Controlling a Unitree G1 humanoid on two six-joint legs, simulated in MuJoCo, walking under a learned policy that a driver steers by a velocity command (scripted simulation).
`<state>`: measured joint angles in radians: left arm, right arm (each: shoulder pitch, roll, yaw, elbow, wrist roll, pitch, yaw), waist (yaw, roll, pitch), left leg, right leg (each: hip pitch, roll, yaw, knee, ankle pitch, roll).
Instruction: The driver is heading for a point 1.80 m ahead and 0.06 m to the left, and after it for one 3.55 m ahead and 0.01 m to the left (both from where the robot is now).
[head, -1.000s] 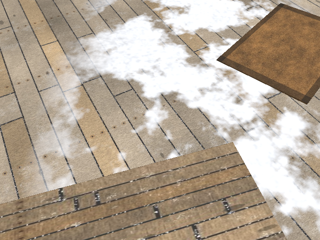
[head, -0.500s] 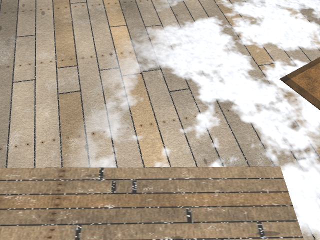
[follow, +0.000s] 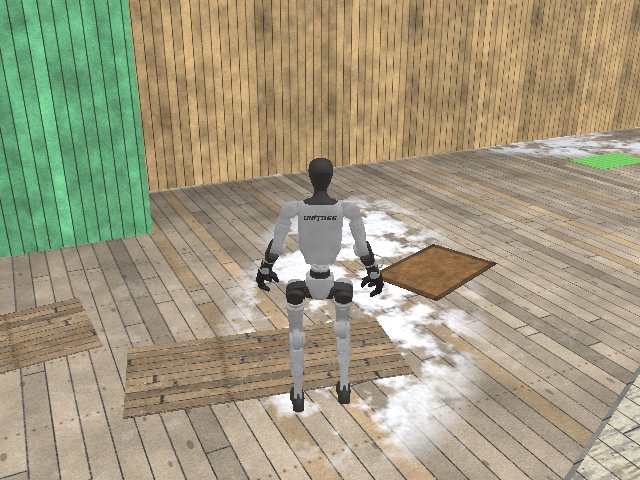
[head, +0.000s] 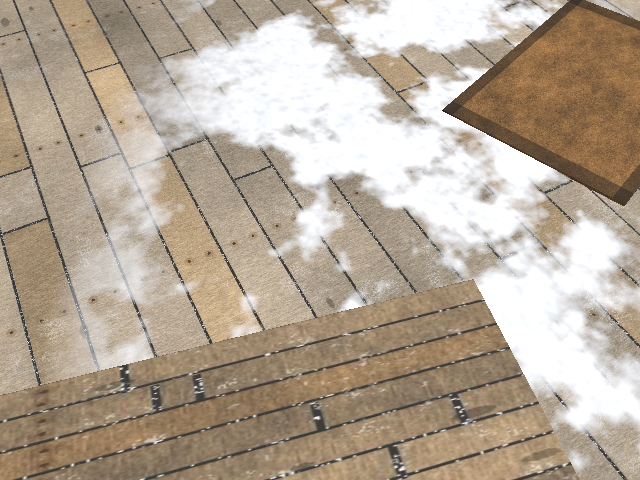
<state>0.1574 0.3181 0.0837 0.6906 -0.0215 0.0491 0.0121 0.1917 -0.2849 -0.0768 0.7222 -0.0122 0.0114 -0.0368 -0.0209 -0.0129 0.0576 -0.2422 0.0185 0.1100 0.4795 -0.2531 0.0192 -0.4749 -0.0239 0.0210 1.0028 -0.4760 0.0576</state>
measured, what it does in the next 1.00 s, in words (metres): steps on the spot: right foot, then left foot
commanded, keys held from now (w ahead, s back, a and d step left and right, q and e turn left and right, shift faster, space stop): e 0.16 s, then no key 0.10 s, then q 0.58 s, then w+q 0.16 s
